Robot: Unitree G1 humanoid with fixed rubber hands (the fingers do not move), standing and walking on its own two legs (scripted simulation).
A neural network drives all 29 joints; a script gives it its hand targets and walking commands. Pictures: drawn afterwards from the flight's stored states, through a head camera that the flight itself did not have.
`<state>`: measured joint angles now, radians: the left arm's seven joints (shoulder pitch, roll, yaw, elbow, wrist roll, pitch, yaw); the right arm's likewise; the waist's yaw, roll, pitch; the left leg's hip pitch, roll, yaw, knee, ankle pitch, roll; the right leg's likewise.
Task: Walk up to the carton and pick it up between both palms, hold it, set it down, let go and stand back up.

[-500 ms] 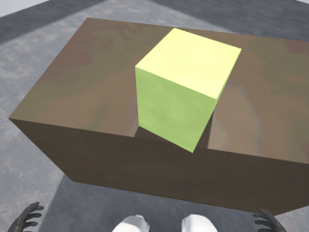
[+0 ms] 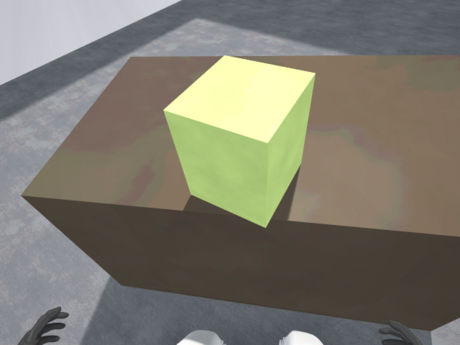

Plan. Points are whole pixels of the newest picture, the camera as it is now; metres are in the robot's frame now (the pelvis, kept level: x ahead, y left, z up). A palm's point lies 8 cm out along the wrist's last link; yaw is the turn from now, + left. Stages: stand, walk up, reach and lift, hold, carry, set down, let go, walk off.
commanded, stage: walk up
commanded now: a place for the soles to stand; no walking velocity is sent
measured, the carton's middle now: (245, 141) +0.49 -0.01 +0.06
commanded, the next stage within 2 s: reach and lift in 1.72 s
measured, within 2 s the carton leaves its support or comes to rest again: neither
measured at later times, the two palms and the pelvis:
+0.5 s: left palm (33, 343) +0.13 +0.36 -0.05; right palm out of the picture +0.14 -0.27 -0.09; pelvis +0.02 +0.03 +0.00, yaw +0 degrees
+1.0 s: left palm (35, 338) +0.14 +0.36 -0.04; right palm out of the picture +0.14 -0.28 -0.08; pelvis +0.02 +0.02 +0.00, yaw +0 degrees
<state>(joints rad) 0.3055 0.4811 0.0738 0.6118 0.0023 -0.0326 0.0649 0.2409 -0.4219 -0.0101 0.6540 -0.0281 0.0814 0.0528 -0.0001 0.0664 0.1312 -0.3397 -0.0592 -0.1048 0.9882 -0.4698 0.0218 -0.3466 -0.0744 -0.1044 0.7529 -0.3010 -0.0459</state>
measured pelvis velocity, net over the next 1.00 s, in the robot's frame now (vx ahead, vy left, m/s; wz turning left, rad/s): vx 0.02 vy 0.02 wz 0.00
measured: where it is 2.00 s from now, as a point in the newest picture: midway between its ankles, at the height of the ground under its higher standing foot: outside the picture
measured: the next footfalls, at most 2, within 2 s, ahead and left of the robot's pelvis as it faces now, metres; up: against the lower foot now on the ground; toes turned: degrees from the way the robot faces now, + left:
left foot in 0.10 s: +0.08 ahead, +0.16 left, +0.00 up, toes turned -5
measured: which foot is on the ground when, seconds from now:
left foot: up 0.00-0.08, down 0.10-1.00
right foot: down 0.00-1.00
